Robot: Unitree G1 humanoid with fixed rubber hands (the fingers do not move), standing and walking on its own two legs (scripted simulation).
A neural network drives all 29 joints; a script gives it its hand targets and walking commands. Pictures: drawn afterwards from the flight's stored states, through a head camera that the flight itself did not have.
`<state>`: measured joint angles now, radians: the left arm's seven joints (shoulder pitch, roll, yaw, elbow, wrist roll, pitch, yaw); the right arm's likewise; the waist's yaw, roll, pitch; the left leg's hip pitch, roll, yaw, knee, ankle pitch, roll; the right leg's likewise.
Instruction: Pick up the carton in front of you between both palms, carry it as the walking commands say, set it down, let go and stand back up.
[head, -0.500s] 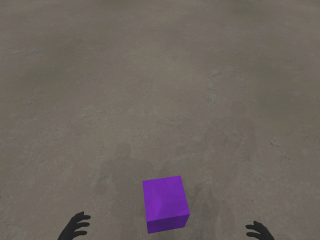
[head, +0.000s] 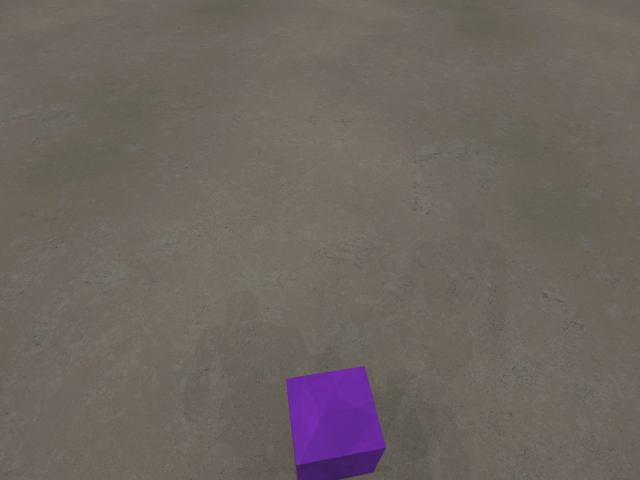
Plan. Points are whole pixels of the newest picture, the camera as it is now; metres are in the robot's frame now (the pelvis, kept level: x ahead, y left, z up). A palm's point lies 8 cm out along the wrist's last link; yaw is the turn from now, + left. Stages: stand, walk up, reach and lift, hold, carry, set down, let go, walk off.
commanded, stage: stand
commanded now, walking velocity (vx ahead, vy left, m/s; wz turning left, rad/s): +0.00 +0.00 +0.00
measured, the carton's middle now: (331, 427) +0.37 -0.02 -0.64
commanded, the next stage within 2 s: none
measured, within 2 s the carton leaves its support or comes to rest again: neither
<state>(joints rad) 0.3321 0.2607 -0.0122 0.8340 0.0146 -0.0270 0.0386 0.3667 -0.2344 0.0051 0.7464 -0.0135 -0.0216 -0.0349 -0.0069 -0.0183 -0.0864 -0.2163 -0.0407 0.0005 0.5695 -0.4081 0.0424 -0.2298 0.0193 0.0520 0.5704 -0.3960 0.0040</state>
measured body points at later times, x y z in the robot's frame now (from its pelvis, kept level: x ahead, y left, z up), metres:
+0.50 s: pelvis -0.02 +0.01 +0.01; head -0.02 +0.02 +0.46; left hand -0.03 +0.25 -0.15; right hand -0.04 -0.23 -0.14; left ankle -0.07 +0.09 -0.73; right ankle -0.06 -0.13 -0.73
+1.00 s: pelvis -0.04 +0.02 +0.01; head -0.05 +0.02 +0.46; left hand -0.08 +0.23 -0.16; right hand -0.09 -0.20 -0.14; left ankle -0.07 +0.09 -0.73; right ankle -0.06 -0.13 -0.73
